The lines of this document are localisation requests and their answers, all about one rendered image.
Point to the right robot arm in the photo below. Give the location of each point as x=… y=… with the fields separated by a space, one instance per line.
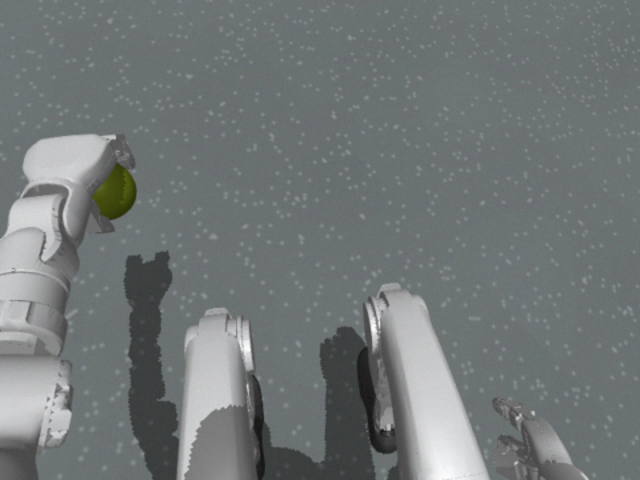
x=560 y=471

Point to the right robot foot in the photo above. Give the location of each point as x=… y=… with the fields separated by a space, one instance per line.
x=382 y=441

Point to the left robot arm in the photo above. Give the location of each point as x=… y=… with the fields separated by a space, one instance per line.
x=38 y=259

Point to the ball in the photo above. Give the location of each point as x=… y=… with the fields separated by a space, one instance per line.
x=117 y=194

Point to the right robot hand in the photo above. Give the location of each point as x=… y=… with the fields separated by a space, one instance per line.
x=518 y=459

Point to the left robot hand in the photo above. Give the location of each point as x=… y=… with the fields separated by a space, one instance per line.
x=86 y=160

